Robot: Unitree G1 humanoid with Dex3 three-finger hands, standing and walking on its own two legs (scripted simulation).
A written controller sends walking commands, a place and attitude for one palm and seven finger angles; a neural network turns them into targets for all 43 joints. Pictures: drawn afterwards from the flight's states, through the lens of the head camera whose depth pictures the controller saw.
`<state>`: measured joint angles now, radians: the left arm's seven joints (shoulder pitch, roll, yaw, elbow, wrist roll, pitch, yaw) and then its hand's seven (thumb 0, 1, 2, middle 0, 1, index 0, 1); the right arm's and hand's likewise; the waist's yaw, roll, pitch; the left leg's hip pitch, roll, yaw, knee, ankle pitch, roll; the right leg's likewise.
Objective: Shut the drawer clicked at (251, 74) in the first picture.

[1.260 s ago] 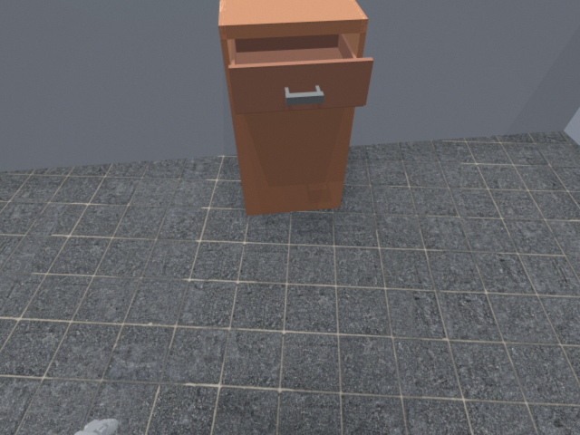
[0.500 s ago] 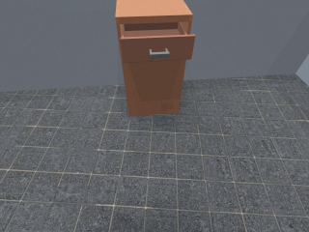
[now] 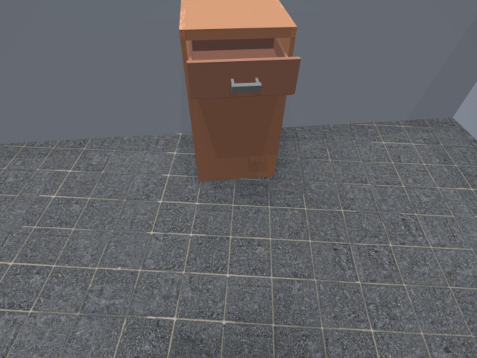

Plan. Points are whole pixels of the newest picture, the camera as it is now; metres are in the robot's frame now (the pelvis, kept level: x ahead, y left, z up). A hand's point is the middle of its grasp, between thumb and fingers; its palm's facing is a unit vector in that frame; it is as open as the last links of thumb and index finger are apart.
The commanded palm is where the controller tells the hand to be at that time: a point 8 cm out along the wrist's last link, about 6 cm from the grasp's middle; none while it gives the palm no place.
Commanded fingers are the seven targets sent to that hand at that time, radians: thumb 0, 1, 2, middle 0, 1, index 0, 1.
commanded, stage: look at it before walking up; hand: left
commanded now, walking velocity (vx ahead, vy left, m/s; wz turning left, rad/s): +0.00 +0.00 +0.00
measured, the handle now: (245, 84) +1.00 +0.03 -0.05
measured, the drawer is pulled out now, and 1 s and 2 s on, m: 0.18 0.18 0.18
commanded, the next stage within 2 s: walk to a spot facing it in 0.18 s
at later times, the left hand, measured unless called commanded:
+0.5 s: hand out of the picture +0.05 +0.23 -0.17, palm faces -0.07 -0.95 -0.30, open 7.4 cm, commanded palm none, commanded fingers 0.00 0.90 0.90 -0.20 -0.30 -0.20 -0.30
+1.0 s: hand out of the picture +0.05 +0.18 -0.16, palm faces -0.23 -0.95 -0.21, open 7.4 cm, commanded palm none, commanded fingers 0.00 0.90 0.90 -0.20 -0.30 -0.20 -0.30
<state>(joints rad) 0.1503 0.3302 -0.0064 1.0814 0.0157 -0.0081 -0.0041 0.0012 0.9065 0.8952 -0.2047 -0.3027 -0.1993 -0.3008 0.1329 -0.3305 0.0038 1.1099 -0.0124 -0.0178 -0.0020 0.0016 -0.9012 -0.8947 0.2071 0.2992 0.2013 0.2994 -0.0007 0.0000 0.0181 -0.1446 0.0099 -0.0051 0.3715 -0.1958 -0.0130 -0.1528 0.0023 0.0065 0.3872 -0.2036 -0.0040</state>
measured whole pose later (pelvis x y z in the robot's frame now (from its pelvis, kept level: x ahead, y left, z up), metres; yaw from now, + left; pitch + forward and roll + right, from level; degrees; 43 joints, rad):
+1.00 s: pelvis +0.01 +0.00 +0.00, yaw -19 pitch +2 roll +1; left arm 0.40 0.18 0.05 0.96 0.03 -0.02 -0.02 0.00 0.91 0.90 -0.21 -0.30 -0.20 -0.30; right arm 0.18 -0.24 -0.07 0.93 -0.03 0.01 0.01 0.00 -0.90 -0.90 0.20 0.30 0.20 0.30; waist 0.05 0.01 0.01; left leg -0.48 0.06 0.02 0.92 -0.32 -0.06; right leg -0.24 0.08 0.12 0.40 -0.19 -0.05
